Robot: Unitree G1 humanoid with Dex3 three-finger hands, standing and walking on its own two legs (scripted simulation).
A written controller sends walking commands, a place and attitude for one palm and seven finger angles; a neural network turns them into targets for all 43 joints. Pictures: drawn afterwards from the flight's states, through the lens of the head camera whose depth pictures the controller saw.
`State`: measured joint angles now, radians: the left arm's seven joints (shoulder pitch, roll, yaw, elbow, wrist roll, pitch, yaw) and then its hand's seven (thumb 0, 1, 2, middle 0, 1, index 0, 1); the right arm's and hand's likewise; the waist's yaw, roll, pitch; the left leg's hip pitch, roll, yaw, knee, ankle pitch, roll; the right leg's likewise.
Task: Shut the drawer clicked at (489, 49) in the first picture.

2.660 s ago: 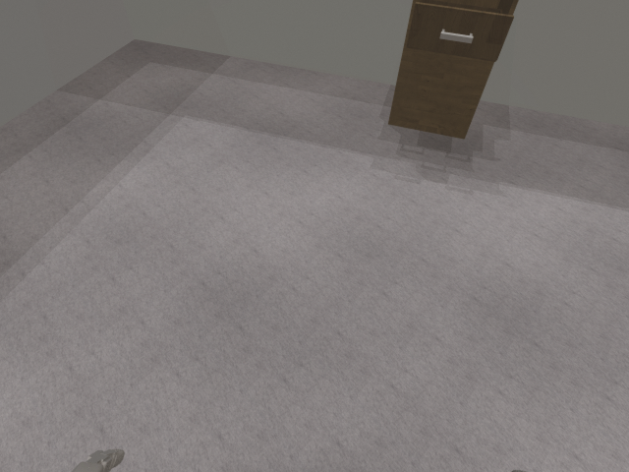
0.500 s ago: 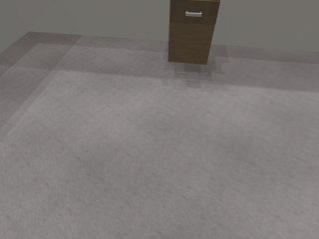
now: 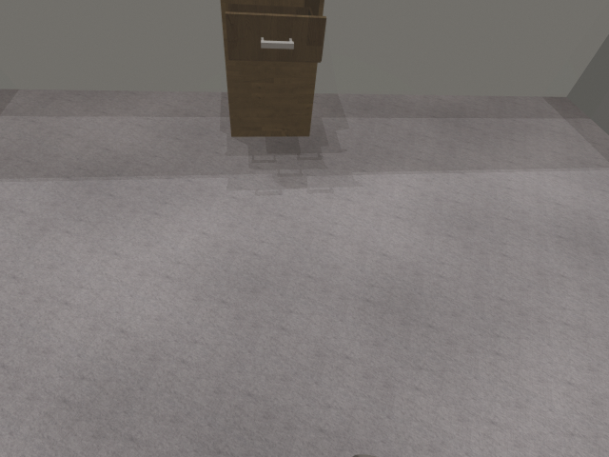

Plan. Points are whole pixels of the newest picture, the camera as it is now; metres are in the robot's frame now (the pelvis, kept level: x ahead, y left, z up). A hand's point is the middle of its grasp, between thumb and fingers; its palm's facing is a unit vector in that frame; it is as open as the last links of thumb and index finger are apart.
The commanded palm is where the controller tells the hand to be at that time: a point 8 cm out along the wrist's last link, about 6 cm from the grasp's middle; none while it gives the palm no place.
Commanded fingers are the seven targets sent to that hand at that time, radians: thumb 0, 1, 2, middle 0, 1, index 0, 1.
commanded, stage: walk to a spot facing it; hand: left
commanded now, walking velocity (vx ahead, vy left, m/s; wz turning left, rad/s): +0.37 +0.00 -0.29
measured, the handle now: (277, 42) +1.56 +0.23 -0.15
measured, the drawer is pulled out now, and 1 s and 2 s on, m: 0.21 0.21 0.21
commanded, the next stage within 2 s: turn to face it in 1.90 s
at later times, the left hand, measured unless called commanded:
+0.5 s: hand (261, 340) +0.33 +0.10 -0.16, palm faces -0.14 -0.98 -0.16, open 7.3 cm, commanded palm none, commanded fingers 0.00 0.90 0.90 -0.20 -0.30 -0.20 -0.30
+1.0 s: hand (241, 291) +0.44 +0.15 -0.18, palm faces -0.11 -0.99 -0.13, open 7.3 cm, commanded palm none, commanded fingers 0.00 0.90 0.90 -0.20 -0.30 -0.20 -0.30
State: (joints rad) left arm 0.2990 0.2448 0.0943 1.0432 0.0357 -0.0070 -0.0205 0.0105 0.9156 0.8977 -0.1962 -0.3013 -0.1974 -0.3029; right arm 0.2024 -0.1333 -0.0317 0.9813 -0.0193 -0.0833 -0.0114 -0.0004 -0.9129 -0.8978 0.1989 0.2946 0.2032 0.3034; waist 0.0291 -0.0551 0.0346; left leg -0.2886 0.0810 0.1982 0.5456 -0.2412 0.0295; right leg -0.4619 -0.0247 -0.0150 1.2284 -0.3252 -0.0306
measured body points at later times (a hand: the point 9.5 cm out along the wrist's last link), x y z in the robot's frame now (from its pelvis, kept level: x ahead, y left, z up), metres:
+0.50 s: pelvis +0.20 -0.05 +0.00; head +0.23 -0.06 +0.45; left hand +0.34 +0.15 -0.15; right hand +0.07 -0.24 -0.16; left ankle +0.12 +0.09 -0.64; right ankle +0.24 -0.14 -0.73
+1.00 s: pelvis +0.42 -0.03 +0.01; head +0.43 +0.00 +0.46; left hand +0.44 +0.20 -0.16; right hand +0.42 -0.26 -0.13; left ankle +0.45 +0.06 -0.73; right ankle +0.37 -0.16 -0.64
